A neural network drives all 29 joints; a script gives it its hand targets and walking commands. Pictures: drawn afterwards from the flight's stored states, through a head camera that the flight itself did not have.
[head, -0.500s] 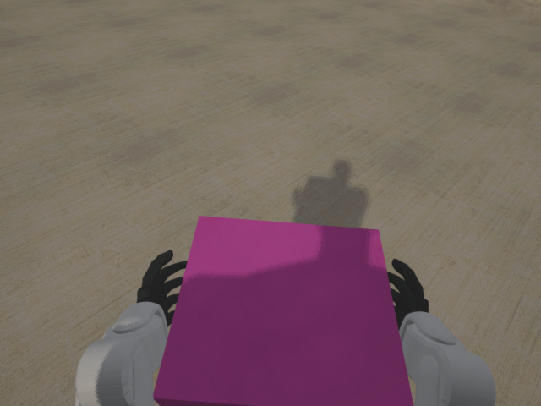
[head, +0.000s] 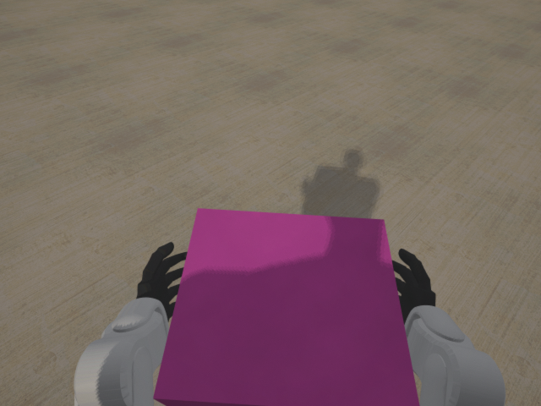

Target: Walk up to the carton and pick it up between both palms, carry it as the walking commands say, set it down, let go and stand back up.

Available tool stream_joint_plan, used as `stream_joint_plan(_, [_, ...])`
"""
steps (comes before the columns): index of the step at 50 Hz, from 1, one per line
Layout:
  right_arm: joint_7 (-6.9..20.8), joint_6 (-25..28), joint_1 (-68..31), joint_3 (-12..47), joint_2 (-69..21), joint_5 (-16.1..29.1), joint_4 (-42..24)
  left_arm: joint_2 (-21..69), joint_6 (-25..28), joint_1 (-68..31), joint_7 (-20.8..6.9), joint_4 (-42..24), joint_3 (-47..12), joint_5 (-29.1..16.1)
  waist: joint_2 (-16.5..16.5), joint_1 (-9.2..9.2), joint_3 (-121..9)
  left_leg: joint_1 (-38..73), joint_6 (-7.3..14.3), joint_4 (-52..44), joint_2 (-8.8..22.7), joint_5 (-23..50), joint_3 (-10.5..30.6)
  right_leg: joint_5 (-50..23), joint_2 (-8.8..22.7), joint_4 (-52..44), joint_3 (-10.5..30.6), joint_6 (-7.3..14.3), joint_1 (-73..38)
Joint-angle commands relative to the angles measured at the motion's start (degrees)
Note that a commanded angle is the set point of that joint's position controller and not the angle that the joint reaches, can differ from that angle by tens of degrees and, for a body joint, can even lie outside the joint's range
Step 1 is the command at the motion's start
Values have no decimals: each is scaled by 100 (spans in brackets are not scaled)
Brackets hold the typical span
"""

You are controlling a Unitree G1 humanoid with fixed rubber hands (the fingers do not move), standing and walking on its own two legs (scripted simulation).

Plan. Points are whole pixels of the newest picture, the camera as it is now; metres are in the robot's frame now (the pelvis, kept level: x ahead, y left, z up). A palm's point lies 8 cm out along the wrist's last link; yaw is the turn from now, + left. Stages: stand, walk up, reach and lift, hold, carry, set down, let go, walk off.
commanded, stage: carry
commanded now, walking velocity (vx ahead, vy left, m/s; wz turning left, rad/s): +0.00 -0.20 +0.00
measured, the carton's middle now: (281, 332) +0.23 +0.00 +0.02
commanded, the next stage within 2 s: none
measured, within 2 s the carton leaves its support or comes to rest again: neither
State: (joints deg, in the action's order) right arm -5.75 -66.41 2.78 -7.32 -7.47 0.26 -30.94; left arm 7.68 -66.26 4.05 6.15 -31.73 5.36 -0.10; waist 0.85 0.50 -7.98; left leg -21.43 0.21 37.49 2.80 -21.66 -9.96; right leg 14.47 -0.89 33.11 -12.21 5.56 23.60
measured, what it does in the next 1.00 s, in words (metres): steps to the right: right foot, then left foot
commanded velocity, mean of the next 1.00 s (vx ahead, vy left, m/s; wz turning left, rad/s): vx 0.00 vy -0.18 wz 0.00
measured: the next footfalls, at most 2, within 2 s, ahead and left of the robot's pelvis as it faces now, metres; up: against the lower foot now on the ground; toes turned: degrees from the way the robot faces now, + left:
right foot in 0.34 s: +0.05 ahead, -0.26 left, +0.00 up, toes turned -10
left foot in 0.66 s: +0.00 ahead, -0.12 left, +0.00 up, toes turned +12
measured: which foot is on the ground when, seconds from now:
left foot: down 0.00-0.34, up 0.36-0.64, down 0.66-1.00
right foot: down 0.00-0.02, up 0.04-0.32, down 0.34-0.66, up 0.68-0.98, down 1.00-1.00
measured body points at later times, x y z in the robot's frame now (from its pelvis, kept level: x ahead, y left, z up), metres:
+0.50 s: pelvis -0.03 -0.17 +0.01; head -0.02 -0.18 +0.46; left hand +0.22 -0.02 +0.09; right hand +0.21 -0.34 +0.08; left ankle -0.05 -0.04 -0.66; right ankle +0.01 -0.25 -0.72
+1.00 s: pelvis -0.04 -0.33 +0.00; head -0.04 -0.32 +0.45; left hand +0.21 -0.17 +0.09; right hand +0.20 -0.50 +0.09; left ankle -0.04 -0.13 -0.72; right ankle -0.02 -0.46 -0.73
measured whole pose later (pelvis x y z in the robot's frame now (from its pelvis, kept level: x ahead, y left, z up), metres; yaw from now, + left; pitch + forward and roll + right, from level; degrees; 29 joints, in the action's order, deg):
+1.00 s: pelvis -0.04 -0.33 +0.00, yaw -1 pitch +4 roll -1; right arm -5.3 -66.0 2.7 -7.0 -7.4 0.1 -33.8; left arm 7.5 -67.0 2.8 6.3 -34.6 5.4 -0.4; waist 1.0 -0.3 -4.5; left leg -19.7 -6.4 32.9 13.5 -15.3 -7.7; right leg 11.2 3.9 29.4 -6.6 -1.3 20.7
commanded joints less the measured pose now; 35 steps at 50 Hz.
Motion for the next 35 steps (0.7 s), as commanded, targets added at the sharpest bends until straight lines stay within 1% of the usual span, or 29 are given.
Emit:
stream_joint_plan(1, [658,-63,-1783,3883,-3635,1135,-211,3705,-70,-2069,-596,-283,-3959,-1159,384,-117,-839,1746,286,-1999,1337,608,1515,-356,921,-105,960,-178,500])
stream_joint_plan(2, [658,20,-1769,3830,-3724,1061,-150,3816,-75,-2551,-638,-665,-4203,-1311,1754,-165,-507,1618,921,-2248,2686,1258,3091,985,450,692,724,-549,1426])
stream_joint_plan(3, [685,43,-1873,3889,-3851,1103,-242,3907,-57,-2811,-645,-725,-4225,-1318,1377,-142,-251,1259,1217,-2380,2911,1682,3170,1411,500,1773,1164,-605,1601])
stream_joint_plan(4, [682,46,-1882,3897,-3922,1073,-248,3985,-59,-2739,-652,-621,-4230,-1305,785,-119,-261,1068,1138,-2321,2683,1457,2763,1208,601,2295,1425,-620,1494])
stream_joint_plan(5, [687,72,-2010,3922,-3991,1097,-299,4071,-46,-2647,-663,-483,-4179,-1278,387,-102,-246,988,954,-2310,2429,1134,2263,971,638,2471,1479,-649,1434])
stream_joint_plan(6, [691,97,-2052,3984,-4062,1142,-419,4126,-27,-2566,-678,-524,-4177,-1287,325,-103,-240,975,770,-2244,2139,1258,1818,712,641,2420,1411,-678,1395])
stream_joint_plan(7, [682,99,-2013,3986,-4068,1159,-467,4117,-17,-2472,-675,-485,-4158,-1280,434,-103,-303,1063,624,-2103,1870,1687,1337,618,579,2254,1216,-716,1246])
stream_joint_plan(8, [674,98,-2001,3990,-4035,1184,-515,4092,-7,-2403,-663,-471,-4147,-1273,613,-99,-371,1155,567,-1962,1771,2307,1157,641,485,2043,1000,-755,1124])
stream_joint_plan(10, [662,74,-1984,4001,-3903,1240,-659,4000,-5,-2255,-618,-517,-4103,-1236,896,-96,-506,1285,540,-1767,1768,3313,1030,737,423,1598,722,-804,883])
stream_joint_plan(11, [653,53,-1951,4005,-3844,1251,-690,3944,-16,-2163,-593,-530,-4067,-1207,1031,-98,-563,1281,487,-1669,1734,3532,924,729,395,1295,616,-811,693])
stream_joint_plan(13, [636,3,-1885,4003,-3747,1262,-710,3835,-47,-2038,-556,-545,-3996,-1167,1293,-120,-630,1226,340,-1495,1663,3440,794,580,285,577,434,-778,316])
stream_joint_plan(15, [623,-46,-1893,4007,-3698,1270,-697,3780,-77,-1894,-536,-498,-3930,-1143,1256,-35,-786,969,95,-1062,1529,2868,570,-141,129,-552,190,-674,-490])
stream_joint_plan(16, [621,-59,-1849,4018,-3677,1255,-683,3731,-93,-1839,-531,-483,-3889,-1130,929,-40,-951,706,-61,-723,1321,2324,405,-279,153,-992,150,-612,-1089])
stream_joint_plan(17, [613,-76,-1806,4026,-3653,1221,-617,3689,-114,-1865,-541,-460,-3849,-1115,319,-55,-1025,194,-220,-186,1096,1440,245,-505,581,-1379,581,-525,-1605])
stream_joint_plan(18, [606,-97,-1771,4075,-3627,1189,-679,3552,-121,-1899,-558,-447,-3787,-1085,-1335,-74,-992,-1134,-493,694,490,-519,-121,-1907,1912,-1535,2177,-62,-2154])
stream_joint_plan(19, [655,-106,-2085,4278,-3744,1321,-854,3752,-67,-1995,-563,-464,-3821,-1150,-1875,-10,-930,-1398,-398,1680,253,-1854,197,-2432,2142,-1422,2491,507,-1838])
stream_joint_plan(20, [687,-117,-2209,4402,-3942,1415,-825,3873,-38,-2014,-600,-513,-3797,-1174,-1465,2,-884,-1404,-283,2401,271,-1723,448,-2515,2042,-1307,2190,689,-1639])
stream_joint_plan(21, [714,-85,-2398,4495,-4086,1500,-853,3995,8,-2060,-632,-533,-3772,-1170,-1146,0,-837,-1356,-210,2775,267,-1391,505,-2225,1872,-1233,1779,713,-1399])
stream_joint_plan(22, [726,-50,-2459,4515,-4158,1532,-844,4059,47,-2122,-652,-544,-3768,-1163,-1033,-17,-835,-1279,-192,2921,287,-1054,493,-1884,1692,-1187,1485,690,-1258])
stream_joint_plan(23, [724,-18,-2399,4473,-4187,1533,-791,4122,76,-2105,-666,-484,-3752,-1150,-940,-36,-860,-1212,-193,2919,278,-816,446,-1830,1572,-1108,1293,652,-1252])
stream_joint_plan(24, [716,11,-2354,4443,-4158,1515,-771,4127,101,-2059,-676,-435,-3733,-1126,-841,-33,-919,-1130,-197,2714,256,-695,390,-1828,1498,-1043,1217,619,-1306])
stream_joint_plan(26, [692,46,-2327,4395,-4092,1464,-779,4090,125,-2106,-686,-478,-3781,-1141,-903,1,-995,-933,-136,2015,172,-747,276,-1480,1514,-1105,1380,667,-1313])
stream_joint_plan(28, [670,32,-2154,4296,-3960,1367,-684,3979,94,-2074,-684,-496,-3834,-1163,-972,32,-1012,-542,-12,1263,65,-737,194,-1197,1577,-1241,1557,717,-1183])
stream_joint_plan(30, [654,-7,-1897,4142,-3805,1247,-482,3847,33,-2020,-664,-444,-3881,-1167,-916,14,-980,-26,89,271,-25,-430,96,-1010,1541,-1287,1600,632,-1076])
stream_joint_plan(31, [652,-28,-1787,4065,-3735,1188,-369,3792,-3,-2016,-647,-388,-3907,-1168,-822,-41,-923,352,138,-489,-15,5,51,-865,1473,-1257,1535,491,-950])
stream_joint_plan(32, [658,-41,-1800,3995,-3700,1150,-290,3739,-33,-2032,-633,-324,-3932,-1177,-542,-78,-790,934,172,-1410,230,720,195,-637,1336,-1168,1356,209,-551])
stream_joint_plan(33, [658,-47,-1824,3900,-3685,1120,-200,3734,-58,-2117,-617,-299,-3981,-1167,88,-90,-734,1731,286,-1816,915,769,945,-459,1077,-662,1086,-89,208])
stream_joint_plan(34, [658,5,-1802,3829,-3672,1051,-181,3822,-69,-2401,-641,-579,-4149,-1253,1417,-162,-534,1929,860,-2187,2558,775,2794,560,629,178,716,-502,1345])
stream_joint_plan(35, [669,48,-1909,3887,-3821,1071,-213,3883,-63,-2811,-661,-738,-4202,-1299,1575,-185,-175,1371,1362,-2437,3063,1514,3333,1469,469,1433,990,-643,1575])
